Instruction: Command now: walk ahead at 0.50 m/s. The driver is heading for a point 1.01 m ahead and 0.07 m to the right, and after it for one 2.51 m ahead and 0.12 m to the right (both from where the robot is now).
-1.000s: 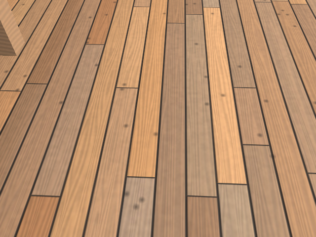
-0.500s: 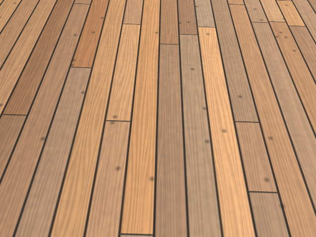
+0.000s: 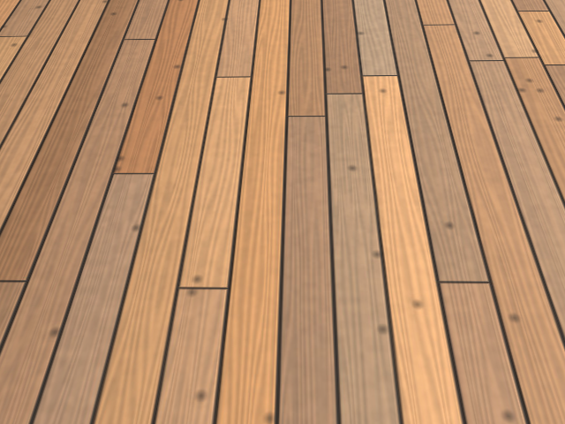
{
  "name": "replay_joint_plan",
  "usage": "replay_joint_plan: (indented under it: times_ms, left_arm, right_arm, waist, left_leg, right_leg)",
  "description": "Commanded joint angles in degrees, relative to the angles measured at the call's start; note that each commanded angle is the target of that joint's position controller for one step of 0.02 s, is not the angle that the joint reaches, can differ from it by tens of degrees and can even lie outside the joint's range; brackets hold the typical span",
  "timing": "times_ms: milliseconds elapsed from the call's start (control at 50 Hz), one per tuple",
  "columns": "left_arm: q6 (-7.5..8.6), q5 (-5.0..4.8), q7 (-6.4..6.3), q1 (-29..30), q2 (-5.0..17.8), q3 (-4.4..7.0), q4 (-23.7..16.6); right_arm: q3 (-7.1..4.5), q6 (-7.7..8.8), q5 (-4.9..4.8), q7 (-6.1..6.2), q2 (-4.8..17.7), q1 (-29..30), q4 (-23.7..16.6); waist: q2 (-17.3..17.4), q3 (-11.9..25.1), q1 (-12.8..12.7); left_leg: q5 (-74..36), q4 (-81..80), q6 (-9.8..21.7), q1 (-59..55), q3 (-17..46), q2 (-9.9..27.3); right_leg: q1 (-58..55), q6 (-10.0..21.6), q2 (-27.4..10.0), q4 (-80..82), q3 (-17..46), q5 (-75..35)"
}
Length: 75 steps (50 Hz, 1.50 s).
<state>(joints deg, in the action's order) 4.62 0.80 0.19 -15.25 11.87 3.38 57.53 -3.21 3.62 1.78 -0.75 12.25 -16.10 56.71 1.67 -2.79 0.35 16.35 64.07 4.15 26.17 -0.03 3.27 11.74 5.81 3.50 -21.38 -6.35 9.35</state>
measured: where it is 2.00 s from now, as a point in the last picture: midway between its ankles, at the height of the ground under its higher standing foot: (294, 258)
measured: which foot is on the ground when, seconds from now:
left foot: up 0.00-0.36, down 0.38-0.96, up 0.98-1.00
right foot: down 0.00-0.40, up 0.42-0.92, down 0.94-1.00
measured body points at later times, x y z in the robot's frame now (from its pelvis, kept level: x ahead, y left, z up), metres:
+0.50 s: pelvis +0.27 +0.05 -0.01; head +0.30 +0.06 +0.44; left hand +0.26 +0.30 -0.16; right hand +0.37 -0.20 -0.14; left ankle +0.33 +0.11 -0.74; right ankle +0.15 -0.07 -0.65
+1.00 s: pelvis +0.55 +0.01 -0.02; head +0.58 +0.00 +0.43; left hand +0.71 +0.25 -0.13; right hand +0.49 -0.23 -0.17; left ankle +0.36 +0.11 -0.67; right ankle +0.63 -0.06 -0.74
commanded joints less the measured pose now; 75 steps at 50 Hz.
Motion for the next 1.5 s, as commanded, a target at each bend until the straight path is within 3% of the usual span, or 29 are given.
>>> replay_joint_plan:
  times_ms: [20,140,260,320,360,380,400,420,440,480,540,600,660,800,860,900,920,940,960,980,1000,1020,1060,1120,1180,1380,1440,1480,1500]
  left_arm:
    - [1.62,-0.22,-0.23,-3.82,5.05,0.50,-0.62]
    - [1.52,-0.28,-0.22,-9.88,5.11,-0.03,0.69]
    - [1.22,0.41,-0.98,-15.22,5.67,-0.12,2.85]
    - [0.98,0.80,-1.48,-13.43,6.78,0.21,3.05]
    - [0.65,0.63,-1.39,-11.39,7.49,0.39,2.91]
    - [0.69,0.11,-1.21,-10.89,6.46,-0.05,1.90]
    - [0.73,-2.40,-0.46,-16.02,1.26,-1.20,0.01]
    - [0.67,-1.06,-0.43,-14.95,5.00,0.06,0.57]
    - [0.44,-0.37,-0.40,-9.95,5.85,0.57,-0.82]
    - [0.42,0.15,0.09,-5.98,3.80,0.32,-1.57]
    - [-1.61,1.51,1.00,-7.63,1.93,0.14,-1.12]
    - [-2.50,1.42,1.38,-1.63,2.46,0.23,-3.41]
    - [-2.58,1.01,1.51,5.99,2.90,0.10,-6.11]
    - [-1.94,0.48,1.45,17.39,2.35,-0.85,-10.26]
    - [-1.27,0.47,1.30,17.47,3.31,-0.54,-11.15]
    - [-0.65,0.53,0.69,10.18,4.54,0.25,-9.10]
    - [-0.11,0.88,0.21,0.86,5.50,0.96,-5.90]
    - [0.45,2.23,-0.44,-9.59,9.12,2.16,-3.25]
    - [0.32,3.01,-0.52,-15.00,15.84,3.91,-2.63]
    - [-0.69,0.68,-0.03,-10.23,13.45,3.49,-3.11]
    - [-0.78,-0.02,0.11,-3.21,10.60,2.60,-4.28]
    - [-0.39,0.12,0.36,0.02,6.82,1.56,-4.68]
    - [0.34,-0.09,0.00,1.06,3.31,0.39,-3.31]
    - [1.52,-0.25,-0.23,-3.16,4.74,0.45,-1.32]
    - [1.67,-0.28,-0.22,-6.10,5.89,0.51,-0.49]
    - [1.18,0.38,-0.87,-14.73,6.05,0.01,2.51]
    - [0.93,0.73,-1.35,-12.86,7.19,0.34,2.72]
    - [0.53,0.52,-1.34,-10.94,7.47,0.40,2.70]
    - [0.61,-0.23,-1.33,-10.94,6.19,-0.14,1.70]
  right_arm:
    - [-0.39,-1.22,0.51,-0.69,1.45,-3.86,-1.56]
    - [0.15,-1.37,-0.32,-0.99,1.70,10.68,-6.56]
    - [0.65,-0.75,-0.52,-0.84,2.04,19.06,-9.80]
    - [0.17,0.02,-0.55,-0.53,3.06,16.62,-9.81]
    - [-0.97,0.82,-0.21,0.32,4.69,3.41,-5.48]
    - [-2.10,1.41,0.96,0.94,7.70,-6.98,-2.49]
    - [-3.84,1.43,2.13,1.24,14.34,-14.10,-1.82]
    - [-3.69,0.50,0.05,0.56,13.33,-10.59,-1.99]
    - [-2.95,0.25,-1.02,0.37,10.88,-3.56,-2.96]
    - [-1.18,0.90,-1.01,0.17,4.70,2.14,-3.41]
    - [-0.40,2.12,-1.12,0.67,3.20,-0.59,-1.18]
    - [-0.73,2.66,-1.25,0.74,5.41,-3.98,0.06]
    - [-0.36,2.51,-1.28,0.72,4.99,-7.16,0.78]
    - [-0.10,2.30,-0.78,1.29,5.37,-13.60,2.98]
    - [-0.40,2.00,-0.31,1.85,6.27,-13.14,3.53]
    - [-0.69,1.84,-0.16,2.01,7.29,-11.14,3.42]
    - [-0.65,1.58,-0.42,1.87,7.27,-10.01,3.25]
    - [-0.09,1.64,-1.00,1.66,5.91,-9.70,1.88]
    - [1.05,1.65,-3.53,0.86,0.05,-16.21,0.43]
    - [-0.42,1.59,-1.85,0.99,5.41,-13.05,0.95]
    - [-0.76,1.59,-1.46,0.87,5.79,-8.05,-0.74]
    - [-0.54,1.85,-1.33,0.64,4.93,-5.32,-1.31]
    - [-0.43,0.59,0.04,0.20,2.96,-5.82,-1.01]
    - [-0.35,-1.02,0.54,-0.62,1.74,-5.21,-1.22]
    - [-0.35,-1.64,0.40,-0.89,2.53,2.40,-3.90]
    - [0.71,-0.80,-0.49,-0.87,2.41,19.17,-10.05]
    - [0.20,-0.05,-0.50,-0.54,3.48,16.48,-9.99]
    - [-0.87,0.91,0.08,0.37,4.85,2.56,-5.28]
    - [-1.80,1.68,1.46,1.03,7.66,-7.19,-2.55]
  waist:
    - [-4.50,-0.31,1.90]
    - [-4.59,-2.79,-1.28]
    - [-5.38,-3.72,-3.67]
    - [-5.88,-2.53,-1.33]
    - [-4.93,4.19,4.47]
    - [-2.65,10.42,8.06]
    - [9.61,19.17,7.31]
    - [7.31,19.71,5.98]
    - [3.33,10.14,3.13]
    - [0.33,1.71,0.28]
    - [1.83,0.89,-2.29]
    - [1.25,-0.82,-2.11]
    - [1.23,-2.43,-0.42]
    - [2.11,-3.46,2.87]
    - [2.39,-3.40,1.72]
    - [2.99,0.33,-1.85]
    - [1.27,5.05,-5.87]
    - [-2.00,11.73,-9.32]
    - [-15.67,19.88,-7.37]
    - [-9.14,18.70,-6.32]
    - [-6.34,9.26,-3.72]
    - [-3.27,4.93,-2.65]
    - [-4.66,1.28,0.72]
    - [-4.63,1.07,1.78]
    - [-4.31,-1.28,0.72]
    - [-5.50,-3.54,-3.64]
    - [-6.05,-2.30,-1.24]
    - [-4.67,4.39,4.69]
    - [-2.49,10.69,7.68]
  left_leg:
    - [-4.38,-1.94,-1.39,5.52,0.34,2.88]
    - [-14.76,-18.33,-3.45,11.43,-2.37,3.09]
    - [-14.43,-28.94,-1.34,11.34,-4.13,0.58]
    - [-8.26,-32.63,1.32,5.15,-5.03,-1.80]
    - [-8.48,-37.66,3.77,-11.34,-6.84,-5.53]
    - [-8.33,-37.88,6.17,-26.87,-0.86,-0.01]
    - [-2.03,-41.24,13.41,-44.63,25.65,17.76]
    - [-2.14,-48.28,14.94,-42.97,38.62,20.53]
    - [1.24,-48.83,13.08,-34.60,29.06,18.29]
    - [-3.19,-53.43,9.09,-21.22,17.44,12.97]
    - [-12.39,-55.69,7.40,-15.55,9.80,9.03]
    - [-14.91,-57.83,7.99,-16.75,6.77,8.18]
    - [-18.05,-58.70,7.69,-19.63,4.88,7.18]
    - [-27.94,-56.17,7.24,-29.18,2.10,8.17]
    - [-36.35,-52.15,6.70,-33.51,1.69,10.02]
    - [-51.03,-43.00,5.26,-33.36,0.21,9.54]
    - [-52.11,-32.50,4.13,-30.79,-1.73,7.41]
    - [-38.00,-17.60,3.01,-19.87,-3.27,4.94]
    - [-0.86,6.18,-0.05,1.64,-6.43,-5.76]
    - [11.62,12.24,0.97,7.67,2.33,-6.16]
    - [7.02,12.14,1.40,10.59,3.04,-2.68]
    - [3.04,8.78,1.43,9.35,3.00,-0.61]
    - [0.16,2.53,0.56,4.03,2.65,1.90]
    - [-2.14,-0.64,-0.99,3.76,0.95,2.27]
    - [-7.80,-6.67,-2.61,9.92,-0.34,3.76]
    - [-14.22,-29.00,-1.44,10.94,-4.15,0.65]
    - [-8.19,-32.62,1.24,4.57,-5.07,-1.76]
    - [-10.20,-38.12,3.65,-12.09,-6.70,-5.43]
    - [-16.35,-37.58,5.78,-27.23,-0.32,1.26]
  right_leg:
    - [-1.41,6.36,-15.15,14.38,13.75,-7.84]
    - [-6.57,5.46,-13.25,15.66,9.70,-14.51]
    - [-16.81,5.68,-15.65,12.46,8.57,-23.21]
    - [-19.52,4.60,-16.78,6.50,7.37,-36.37]
    - [-17.32,2.80,-14.60,-8.67,4.96,-46.34]
    - [-7.41,1.69,-12.30,-22.10,3.56,-34.93]
    - [12.84,-1.39,-3.24,-45.28,-0.38,-4.46]
    - [20.49,-0.65,0.22,-53.87,7.33,19.67]
    - [24.23,-0.11,-3.78,-55.05,9.35,15.15]
    - [21.57,-0.30,-7.67,-48.09,8.88,8.43]
    - [16.76,-2.08,-8.87,-43.37,7.53,5.65]
    - [22.24,-3.70,-10.23,-38.67,6.22,0.66]
    - [26.61,-4.96,-10.72,-30.60,5.03,-4.74]
    - [25.50,-3.63,-7.71,-14.77,2.16,-8.66]
    - [22.97,-1.34,-6.35,-11.25,1.94,-3.44]
    - [12.32,0.83,-2.96,-8.61,0.51,0.60]
    - [1.20,2.23,-1.38,-4.77,-0.38,-1.94]
    - [-14.46,4.95,-9.29,-4.49,8.18,0.21]
    - [-31.78,13.43,-27.15,0.36,36.86,5.28]
    - [-28.00,13.12,-26.59,6.03,44.31,7.17]
    - [-19.48,11.30,-24.69,6.50,34.18,8.16]
    - [-12.26,9.66,-22.24,8.85,28.22,4.28]
    - [-3.52,5.89,-17.25,11.64,19.22,-1.87]
    - [-2.19,6.26,-15.72,13.25,14.88,-8.61]
    - [-3.81,6.51,-15.00,15.61,12.75,-8.93]
    - [-16.56,5.56,-15.67,12.53,8.33,-22.95]
    - [-19.16,4.40,-16.79,6.49,7.13,-36.23]
    - [-17.00,2.22,-14.08,-9.73,4.52,-46.67]
    - [-7.09,0.66,-11.55,-23.40,3.21,-33.81]
Keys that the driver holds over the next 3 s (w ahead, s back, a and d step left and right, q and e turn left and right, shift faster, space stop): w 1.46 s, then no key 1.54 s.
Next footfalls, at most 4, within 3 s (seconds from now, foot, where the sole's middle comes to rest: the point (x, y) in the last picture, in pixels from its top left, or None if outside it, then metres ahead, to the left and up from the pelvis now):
0.38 left None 0.37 0.12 -0.78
0.94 right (329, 350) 0.67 -0.07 -0.78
1.50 left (259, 254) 0.98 0.12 -0.78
1.94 right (326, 241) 1.02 -0.08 -0.78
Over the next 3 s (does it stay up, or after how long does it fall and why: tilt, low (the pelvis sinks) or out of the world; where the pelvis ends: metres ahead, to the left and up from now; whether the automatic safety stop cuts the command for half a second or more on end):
stays up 0.97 0.02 0.00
